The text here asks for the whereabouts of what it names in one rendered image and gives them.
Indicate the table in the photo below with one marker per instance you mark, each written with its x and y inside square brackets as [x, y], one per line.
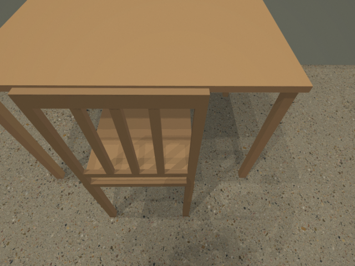
[226, 46]

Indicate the chair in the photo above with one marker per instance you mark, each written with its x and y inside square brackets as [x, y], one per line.
[143, 139]

